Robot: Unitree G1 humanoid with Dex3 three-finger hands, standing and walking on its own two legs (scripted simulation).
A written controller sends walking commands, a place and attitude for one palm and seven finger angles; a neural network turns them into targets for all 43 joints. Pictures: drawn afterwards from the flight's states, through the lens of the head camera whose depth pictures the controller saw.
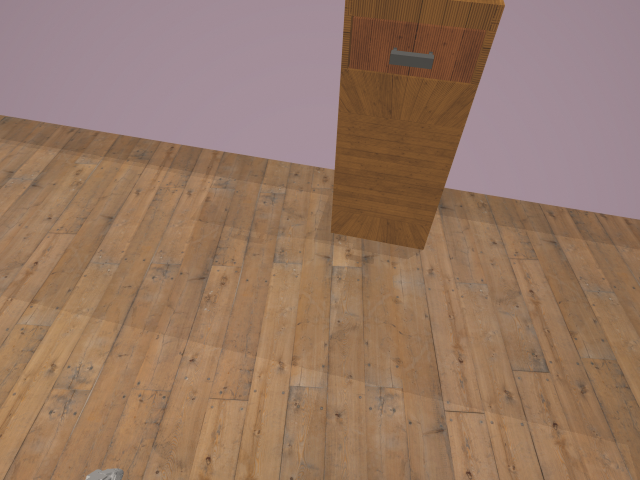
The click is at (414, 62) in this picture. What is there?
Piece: drawer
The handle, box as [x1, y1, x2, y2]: [389, 47, 433, 68]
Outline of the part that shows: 391,50 389,63 431,68 433,59 432,52 429,52 428,54 397,51 394,47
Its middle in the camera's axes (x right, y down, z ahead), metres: +0.25 -0.51 +1.08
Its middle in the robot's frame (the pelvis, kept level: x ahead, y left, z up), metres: +1.17 -0.19 +0.04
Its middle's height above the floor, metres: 0.81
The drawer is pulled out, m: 0.00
